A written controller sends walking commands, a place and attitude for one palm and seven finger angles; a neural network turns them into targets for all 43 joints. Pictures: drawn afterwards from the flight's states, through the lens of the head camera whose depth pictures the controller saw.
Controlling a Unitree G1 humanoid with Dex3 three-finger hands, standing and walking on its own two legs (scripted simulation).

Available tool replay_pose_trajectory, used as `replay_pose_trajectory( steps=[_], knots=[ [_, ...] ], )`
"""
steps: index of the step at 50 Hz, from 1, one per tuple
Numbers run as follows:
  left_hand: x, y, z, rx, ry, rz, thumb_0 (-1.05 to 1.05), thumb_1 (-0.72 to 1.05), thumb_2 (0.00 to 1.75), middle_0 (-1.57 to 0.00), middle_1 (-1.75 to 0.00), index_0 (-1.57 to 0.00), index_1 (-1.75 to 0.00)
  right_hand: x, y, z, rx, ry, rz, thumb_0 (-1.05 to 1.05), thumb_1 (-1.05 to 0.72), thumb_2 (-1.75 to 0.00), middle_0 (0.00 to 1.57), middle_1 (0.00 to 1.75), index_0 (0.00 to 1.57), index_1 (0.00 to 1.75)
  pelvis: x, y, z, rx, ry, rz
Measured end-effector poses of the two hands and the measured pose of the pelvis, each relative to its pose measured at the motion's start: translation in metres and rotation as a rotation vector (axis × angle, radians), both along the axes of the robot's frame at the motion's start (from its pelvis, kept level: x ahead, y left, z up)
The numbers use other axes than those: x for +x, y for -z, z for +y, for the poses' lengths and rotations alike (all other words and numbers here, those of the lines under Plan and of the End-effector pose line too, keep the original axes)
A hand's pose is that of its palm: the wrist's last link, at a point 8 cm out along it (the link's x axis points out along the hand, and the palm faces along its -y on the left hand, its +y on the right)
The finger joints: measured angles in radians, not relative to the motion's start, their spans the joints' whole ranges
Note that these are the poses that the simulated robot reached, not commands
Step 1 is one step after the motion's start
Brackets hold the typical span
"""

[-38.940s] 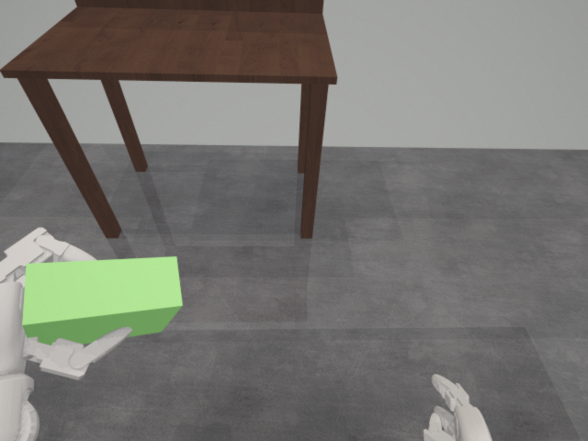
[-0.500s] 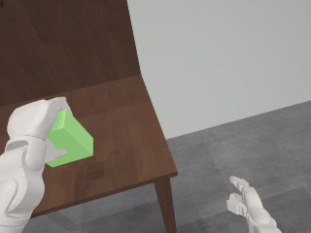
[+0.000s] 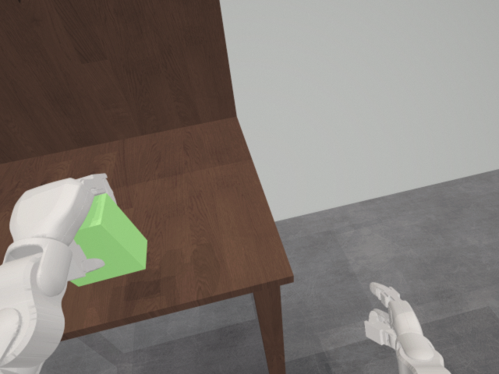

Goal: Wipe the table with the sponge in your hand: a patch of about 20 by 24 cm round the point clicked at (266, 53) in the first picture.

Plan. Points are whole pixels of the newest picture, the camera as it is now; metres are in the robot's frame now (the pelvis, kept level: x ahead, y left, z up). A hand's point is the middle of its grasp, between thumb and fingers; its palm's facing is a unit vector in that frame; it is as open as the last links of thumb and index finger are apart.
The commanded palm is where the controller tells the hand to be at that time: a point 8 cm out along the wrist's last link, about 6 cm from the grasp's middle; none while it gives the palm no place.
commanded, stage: bring the sponge back beside the body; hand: left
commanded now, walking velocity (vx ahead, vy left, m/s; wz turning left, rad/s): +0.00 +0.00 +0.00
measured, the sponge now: (99, 250) +0.23 +0.28 +0.12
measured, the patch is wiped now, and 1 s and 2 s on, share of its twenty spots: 1.00 1.00 1.00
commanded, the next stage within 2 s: step back with the hand held close in 1.12 s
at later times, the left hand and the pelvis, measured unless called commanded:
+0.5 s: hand (76, 247) +0.21 +0.28 +0.16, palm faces +0.12 -0.09 -0.99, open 9.8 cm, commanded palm +0.16 +0.28 +0.24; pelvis +0.00 +0.00 +0.00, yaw +0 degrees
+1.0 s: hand (66, 259) +0.19 +0.28 +0.16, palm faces +0.12 -0.07 -0.99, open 9.8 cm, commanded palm +0.15 +0.28 +0.23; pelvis -0.01 +0.00 +0.00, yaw +0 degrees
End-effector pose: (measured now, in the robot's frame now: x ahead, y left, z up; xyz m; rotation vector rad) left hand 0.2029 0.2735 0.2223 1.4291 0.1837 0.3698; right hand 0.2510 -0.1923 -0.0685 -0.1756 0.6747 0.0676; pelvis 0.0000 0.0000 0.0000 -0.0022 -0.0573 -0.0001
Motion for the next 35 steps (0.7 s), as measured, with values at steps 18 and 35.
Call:
replay_pose_trajectory(
  steps=[18,35],
  knots=[
    [-0.015,0.006,0.004,-0.009,-0.009,0.007,0.00,-0.50,1.08,-0.76,-1.39,-0.78,-1.35,-0.003,-0.003,0.006,0.010,-0.008,-0.001,0.01,-0.91,-0.90,0.20,0.30,0.20,0.29,-0.001,0.000,0.005,-0.001,0.009,0.000],
    [-0.032,0.013,0.006,0.013,-0.009,0.031,0.00,-0.50,1.08,-0.76,-1.39,-0.78,-1.35,-0.010,-0.001,0.000,0.003,0.004,0.001,0.02,-0.91,-0.90,0.20,0.30,0.20,0.29,-0.003,0.000,0.003,-0.003,0.008,-0.013]
  ],
)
